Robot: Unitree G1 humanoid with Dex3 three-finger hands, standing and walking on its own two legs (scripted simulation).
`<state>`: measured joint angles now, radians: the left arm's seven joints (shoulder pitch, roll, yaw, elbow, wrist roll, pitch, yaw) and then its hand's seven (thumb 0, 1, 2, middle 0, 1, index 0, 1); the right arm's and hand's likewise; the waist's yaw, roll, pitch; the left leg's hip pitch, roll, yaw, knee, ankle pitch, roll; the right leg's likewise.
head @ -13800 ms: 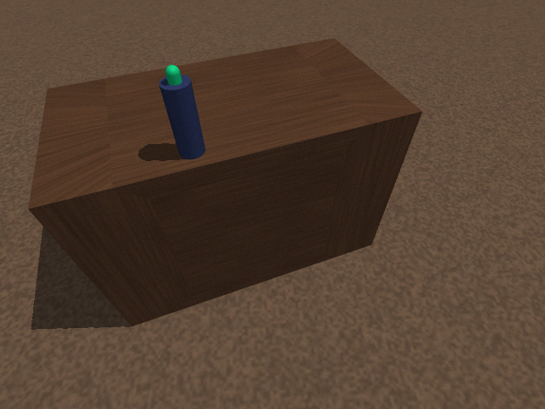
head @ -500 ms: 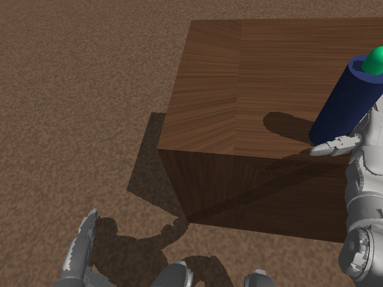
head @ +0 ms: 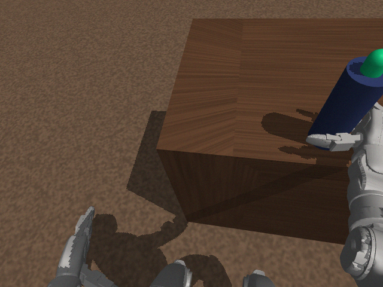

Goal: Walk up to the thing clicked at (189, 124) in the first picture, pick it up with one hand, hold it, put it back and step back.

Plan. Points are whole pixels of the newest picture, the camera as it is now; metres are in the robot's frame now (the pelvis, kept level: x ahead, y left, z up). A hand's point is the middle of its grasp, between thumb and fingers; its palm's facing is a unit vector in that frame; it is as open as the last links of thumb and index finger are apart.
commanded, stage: close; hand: right
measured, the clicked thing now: (347, 104) +0.47 -0.21 +0.11
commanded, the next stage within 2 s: settle in 0.10 s
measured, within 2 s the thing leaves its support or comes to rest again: leaves its support in 0.32 s
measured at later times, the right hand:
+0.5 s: hand (345, 108) +0.48 -0.22 +0.09, palm faces +0.22 +0.98 +0.00, open 10.0 cm
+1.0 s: hand (348, 99) +0.47 -0.21 +0.12, palm faces +0.20 +0.98 +0.00, open 10.1 cm
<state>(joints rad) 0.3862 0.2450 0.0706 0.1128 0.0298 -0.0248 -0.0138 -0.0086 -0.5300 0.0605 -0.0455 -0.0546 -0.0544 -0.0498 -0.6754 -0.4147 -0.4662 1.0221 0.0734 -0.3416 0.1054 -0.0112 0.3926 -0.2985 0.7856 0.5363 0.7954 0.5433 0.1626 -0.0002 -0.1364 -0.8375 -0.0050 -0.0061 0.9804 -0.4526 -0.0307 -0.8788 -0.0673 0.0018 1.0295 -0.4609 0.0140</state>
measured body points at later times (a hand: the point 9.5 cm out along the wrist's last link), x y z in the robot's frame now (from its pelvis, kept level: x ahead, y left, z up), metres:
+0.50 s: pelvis +0.00 +0.00 +0.00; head +0.08 -0.02 +0.45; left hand +0.15 +0.27 -0.02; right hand +0.46 -0.27 +0.09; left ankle +0.01 +0.14 -0.67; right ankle +0.01 -0.12 -0.67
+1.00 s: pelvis +0.00 +0.01 +0.02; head +0.08 -0.01 +0.46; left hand +0.15 +0.27 -0.02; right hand +0.46 -0.27 +0.12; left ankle +0.01 +0.14 -0.67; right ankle +0.01 -0.12 -0.67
